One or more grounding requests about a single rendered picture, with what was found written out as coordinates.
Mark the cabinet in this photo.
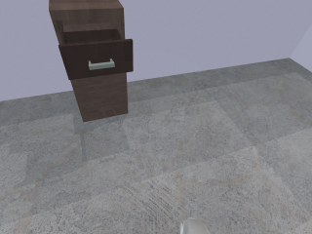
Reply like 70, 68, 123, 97
49, 0, 129, 122

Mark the right robot thigh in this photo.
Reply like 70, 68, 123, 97
178, 218, 211, 234

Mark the handle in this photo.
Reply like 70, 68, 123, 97
89, 58, 115, 70

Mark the drawer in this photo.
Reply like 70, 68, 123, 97
58, 28, 134, 80

